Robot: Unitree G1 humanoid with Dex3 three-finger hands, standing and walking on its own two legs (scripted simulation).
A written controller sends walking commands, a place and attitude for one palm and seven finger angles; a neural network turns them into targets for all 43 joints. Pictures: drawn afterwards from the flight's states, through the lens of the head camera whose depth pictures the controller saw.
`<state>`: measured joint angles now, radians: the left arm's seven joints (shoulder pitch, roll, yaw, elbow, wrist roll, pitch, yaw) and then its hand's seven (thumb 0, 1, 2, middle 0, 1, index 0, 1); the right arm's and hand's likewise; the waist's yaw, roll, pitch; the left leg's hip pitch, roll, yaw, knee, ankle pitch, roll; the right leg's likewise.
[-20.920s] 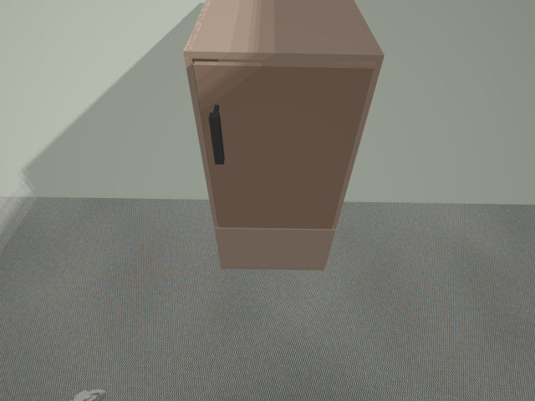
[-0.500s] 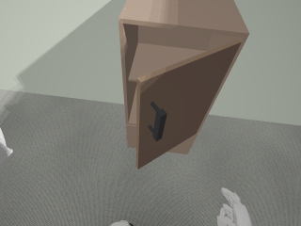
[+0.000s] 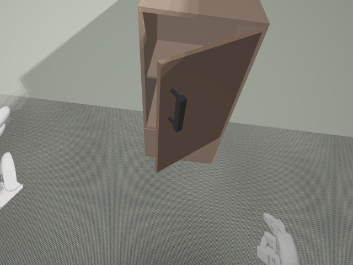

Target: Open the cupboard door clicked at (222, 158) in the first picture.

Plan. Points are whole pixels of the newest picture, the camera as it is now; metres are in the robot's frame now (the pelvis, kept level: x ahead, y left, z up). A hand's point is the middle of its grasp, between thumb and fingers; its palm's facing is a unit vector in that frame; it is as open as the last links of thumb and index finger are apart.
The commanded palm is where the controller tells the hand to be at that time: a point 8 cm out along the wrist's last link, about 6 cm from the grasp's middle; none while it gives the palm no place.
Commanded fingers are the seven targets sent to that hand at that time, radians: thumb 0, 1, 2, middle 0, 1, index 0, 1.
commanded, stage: stop stepping back and stand still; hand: left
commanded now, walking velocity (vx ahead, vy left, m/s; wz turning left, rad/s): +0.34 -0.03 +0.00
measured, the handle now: (175, 110) +0.56 +0.03 -0.02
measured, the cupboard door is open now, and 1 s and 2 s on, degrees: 40 40 40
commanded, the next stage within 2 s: let the arm hang, fingers relaxed in 0.66 s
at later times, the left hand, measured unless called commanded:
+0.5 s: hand out of the picture +0.12 +0.26 +0.17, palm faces +0.47 -0.75 -0.47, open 7.4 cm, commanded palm +0.07 +0.29 +0.18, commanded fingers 0.00 0.90 0.90 -0.20 -0.30 -0.20 -0.30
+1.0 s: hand out of the picture +0.04 +0.20 -0.15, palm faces +0.02 -0.97 -0.23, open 7.4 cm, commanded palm none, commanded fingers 0.00 0.90 0.90 -0.20 -0.30 -0.20 -0.30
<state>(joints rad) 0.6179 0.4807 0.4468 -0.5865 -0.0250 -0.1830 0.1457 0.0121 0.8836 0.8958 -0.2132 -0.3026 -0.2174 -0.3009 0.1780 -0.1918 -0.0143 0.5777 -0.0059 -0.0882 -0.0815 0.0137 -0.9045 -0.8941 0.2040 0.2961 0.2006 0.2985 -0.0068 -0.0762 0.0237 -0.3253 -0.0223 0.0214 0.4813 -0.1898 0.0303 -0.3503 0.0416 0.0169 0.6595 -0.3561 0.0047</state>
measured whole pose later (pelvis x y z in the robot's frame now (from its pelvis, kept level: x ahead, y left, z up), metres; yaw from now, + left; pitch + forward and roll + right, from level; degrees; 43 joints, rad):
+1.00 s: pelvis -0.07 +0.00 -0.01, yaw +2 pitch -1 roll +0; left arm 0.24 0.21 0.01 0.75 0.03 0.06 0.00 0.01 0.91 0.90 -0.20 -0.30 -0.20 -0.30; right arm 0.14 -0.24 0.01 0.88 -0.03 -0.01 0.00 0.01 -0.91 -0.89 0.20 0.30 0.20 0.30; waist -0.02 0.00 0.01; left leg -0.32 -0.02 0.02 0.56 -0.22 0.02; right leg -0.28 -0.03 -0.08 0.59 -0.29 -0.01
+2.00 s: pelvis -0.06 +0.01 +0.01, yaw +1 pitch -2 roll +0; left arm 0.21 0.19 0.01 1.14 0.01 -0.01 0.02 0.00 0.90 0.90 -0.20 -0.30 -0.20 -0.30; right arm 0.22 -0.18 -0.01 1.15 -0.02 0.00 -0.02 0.01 -0.91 -0.89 0.20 0.30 0.20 0.30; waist -0.01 0.00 0.06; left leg -0.20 -0.02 0.03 0.38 -0.15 0.02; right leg -0.16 -0.03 -0.08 0.40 -0.21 -0.01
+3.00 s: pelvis -0.06 -0.03 -0.01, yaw -10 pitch -1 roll +2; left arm 0.21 0.19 0.08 0.98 0.03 0.04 0.00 0.00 0.90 0.90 -0.20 -0.30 -0.20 -0.30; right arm 0.18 -0.22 -0.07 1.02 -0.02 0.05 -0.04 0.01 -0.91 -0.89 0.21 0.30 0.20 0.30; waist 0.02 0.03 0.12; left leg -0.38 0.06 0.10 0.86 -0.46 -0.03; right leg -0.31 0.03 -0.01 0.66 -0.33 -0.06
